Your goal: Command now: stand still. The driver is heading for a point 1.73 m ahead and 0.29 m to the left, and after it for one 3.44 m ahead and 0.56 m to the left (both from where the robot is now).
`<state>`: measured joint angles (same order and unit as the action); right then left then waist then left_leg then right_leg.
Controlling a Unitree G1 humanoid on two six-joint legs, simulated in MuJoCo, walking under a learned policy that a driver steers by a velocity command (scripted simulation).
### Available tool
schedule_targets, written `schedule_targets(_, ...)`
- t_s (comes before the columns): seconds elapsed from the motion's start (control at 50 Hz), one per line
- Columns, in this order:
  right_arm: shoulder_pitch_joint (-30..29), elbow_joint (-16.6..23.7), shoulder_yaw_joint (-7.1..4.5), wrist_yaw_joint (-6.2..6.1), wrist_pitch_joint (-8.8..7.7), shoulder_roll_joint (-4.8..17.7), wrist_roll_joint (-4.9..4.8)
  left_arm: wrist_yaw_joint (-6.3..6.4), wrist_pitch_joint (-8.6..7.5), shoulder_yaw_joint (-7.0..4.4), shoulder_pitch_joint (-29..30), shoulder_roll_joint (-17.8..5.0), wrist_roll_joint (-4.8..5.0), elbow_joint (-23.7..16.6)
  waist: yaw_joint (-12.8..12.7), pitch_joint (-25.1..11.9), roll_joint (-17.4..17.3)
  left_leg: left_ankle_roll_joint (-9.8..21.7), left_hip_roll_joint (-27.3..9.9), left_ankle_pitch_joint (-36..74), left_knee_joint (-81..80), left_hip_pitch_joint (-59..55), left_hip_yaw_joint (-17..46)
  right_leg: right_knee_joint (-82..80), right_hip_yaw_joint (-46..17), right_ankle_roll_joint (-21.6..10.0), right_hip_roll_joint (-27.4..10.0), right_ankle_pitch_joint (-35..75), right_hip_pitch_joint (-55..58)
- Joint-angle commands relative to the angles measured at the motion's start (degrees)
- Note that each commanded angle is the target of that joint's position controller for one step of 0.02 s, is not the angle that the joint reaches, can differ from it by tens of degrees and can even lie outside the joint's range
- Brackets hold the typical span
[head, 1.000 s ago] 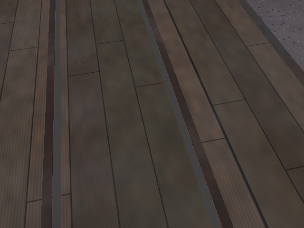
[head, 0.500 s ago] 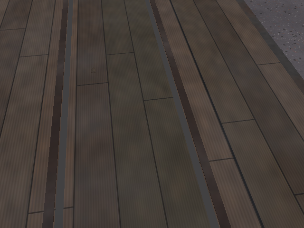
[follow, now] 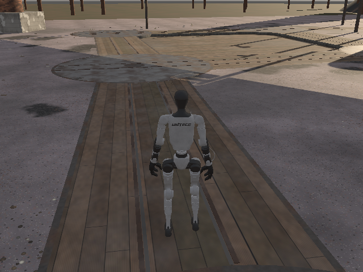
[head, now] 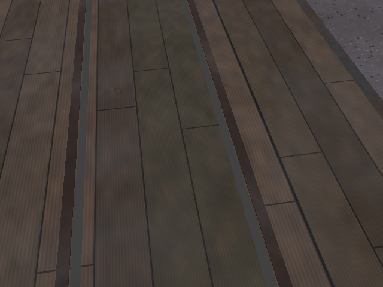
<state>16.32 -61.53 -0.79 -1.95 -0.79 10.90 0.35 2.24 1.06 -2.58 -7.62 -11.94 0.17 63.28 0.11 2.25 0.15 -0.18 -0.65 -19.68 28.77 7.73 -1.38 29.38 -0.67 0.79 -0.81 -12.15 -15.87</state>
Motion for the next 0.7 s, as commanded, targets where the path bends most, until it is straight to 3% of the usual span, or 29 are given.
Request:
schedule_targets(0.02, 3.94, 0.68, -0.80, -0.21, -0.33, 5.23, 0.00, 0.19, -0.36, -0.81, -0.33, -5.73, -0.02, -1.10, -0.12, -0.11, -0.54, 0.83, -1.46, 7.09, -6.99, 8.09, 1.18, -3.10, -0.99, -2.32, -1.17, 9.52, 6.71)
schedule_targets(0.28, 6.58, -0.11, -0.51, -0.35, -0.45, 4.23, -0.07, 0.33, -0.40, -0.36, -1.99, -5.08, 0.02, 0.50, -0.22, 0.75, -0.40, 0.92, -1.20, 5.33, -7.62, 8.55, 0.97, -3.74, -0.95, -2.11, -1.04, 7.58, 5.95)
schedule_targets(0.32, 8.29, -0.78, -0.91, -0.58, -0.17, 5.06, -0.52, 0.39, -0.30, -0.37, -3.42, -4.83, 0.31, 1.25, -0.04, 0.60, -1.88, 2.43, -1.01, -9.11, -8.89, 8.91, 1.59, -1.54, 1.69, -2.28, 1.48, -7.87, 4.60)
schedule_targets(0.36, 8.43, 0.40, -1.84, -0.91, -0.17, 7.69, -1.13, 0.25, -1.00, -0.65, -2.02, -5.15, 0.52, 0.30, 0.95, 4.78, -5.01, 6.19, -5.08, -25.02, -12.45, 10.18, 7.95, 3.46, 3.70, -2.88, 3.17, -20.21, -3.46)
schedule_targets(0.4, 9.98, 0.67, -3.27, -0.84, -1.17, 11.33, -1.87, -0.72, -2.97, -0.24, 0.84, -3.00, 0.80, -1.63, 2.12, 8.20, -10.88, 11.71, -15.50, -30.33, -19.07, 8.07, 21.45, 14.58, 4.88, -3.24, 1.94, -12.48, -10.94)
schedule_targets(0.42, 9.50, 0.99, -3.50, -0.76, -1.75, 11.32, -1.84, -1.27, -3.86, -0.21, 1.63, -2.87, 1.03, -2.29, 2.00, 9.79, -10.78, 13.49, -18.71, -28.33, -20.23, 7.96, 24.96, 17.84, 3.16, -4.08, -0.42, -11.73, -13.73)
schedule_targets(0.44, 8.66, 1.48, -3.37, -0.56, -2.28, 10.31, -1.60, -1.72, -4.62, -0.28, 1.82, -2.93, 1.41, -2.81, 1.47, 10.57, -10.09, 13.50, -19.14, -24.13, -19.77, 6.65, 24.83, 18.34, 2.27, -4.87, -1.71, -13.90, -15.63)
schedule_targets(0.48, 5.55, 2.65, -3.31, 0.05, -2.59, 9.47, -2.16, -2.29, -5.81, -0.44, -1.49, -2.80, 2.11, -2.30, -1.31, 9.54, -8.59, 10.42, -15.55, -16.66, -16.08, 7.20, 17.92, 7.38, 3.59, -6.06, -1.54, -13.78, -8.66)
schedule_targets(0.52, 3.67, 3.72, -3.23, 0.50, -2.58, 9.36, -2.30, -2.38, -5.95, -1.79, -12.35, -4.19, 1.61, 2.36, -5.16, 4.87, -5.63, 7.39, -8.92, -5.64, -6.85, 14.75, 9.40, -0.40, 6.38, -4.90, 2.78, -3.67, 10.95)
schedule_targets(0.54, 1.41, 4.96, -2.63, 0.73, -3.05, 7.60, -1.93, -2.22, -6.06, -3.05, -20.37, -7.76, 1.25, 3.83, -8.42, 1.77, 3.34, 4.42, -3.84, 4.22, 10.64, 20.69, 2.56, -6.58, -6.46, -7.36, -5.00, -6.97, 19.15)
schedule_targets(0.56, 1.93, 7.33, -1.57, 0.55, -4.13, 3.11, -1.80, -2.56, -6.42, -4.44, -28.15, -14.99, 1.52, 4.28, -9.52, -3.52, 19.17, 1.26, 3.49, -6.54, 30.41, 33.16, -2.18, -17.48, -33.68, -16.28, -18.86, -12.91, 28.32)
schedule_targets(0.58, -0.25, 8.27, -2.03, 0.62, -5.02, 4.63, -2.99, -2.83, -7.44, -2.64, -25.28, -10.71, 0.29, 3.86, -7.36, -2.31, 12.81, 2.47, 1.52, -11.38, 42.34, 38.33, 5.75, -20.41, -42.81, -18.81, -22.77, -18.88, 25.31)
schedule_targets(0.6, -1.70, 8.93, -2.24, 1.14, -5.63, 5.58, -3.90, -2.80, -8.13, -1.61, -19.77, -7.78, 0.30, 1.97, -5.05, 2.06, 8.02, 4.39, -1.70, -6.58, 46.68, 42.56, 7.27, -19.70, -36.54, -16.97, -21.71, -19.26, 22.41)
schedule_targets(0.64, -2.06, 8.40, -2.97, 1.43, -6.18, 6.71, -2.73, -3.34, -8.26, -0.37, -13.46, -5.53, 0.26, -0.48, -2.28, 3.84, 3.30, 5.72, -5.81, 4.01, 42.31, 41.27, 5.88, -20.62, -22.57, -12.90, -16.47, -9.95, 17.71)
schedule_targets(0.66, -2.28, 8.33, -3.62, 1.60, -6.01, 7.74, -2.18, -3.35, -7.97, 0.18, -13.30, -4.27, 0.08, -0.68, -1.57, 3.72, 3.56, 5.49, -6.89, 6.81, 38.87, 38.30, 5.13, -21.13, -16.88, -11.19, -13.95, -3.68, 15.96)
schedule_targets(0.7, -2.65, 8.25, -3.75, 2.21, -5.19, 6.39, -2.02, -2.75, -7.32, 0.56, -16.42, -3.98, -0.17, -0.18, -1.49, 2.93, 4.25, 4.08, -7.02, 9.48, 34.59, 35.94, 2.96, -21.69, -10.74, -10.58, -11.65, 5.56, 15.32)
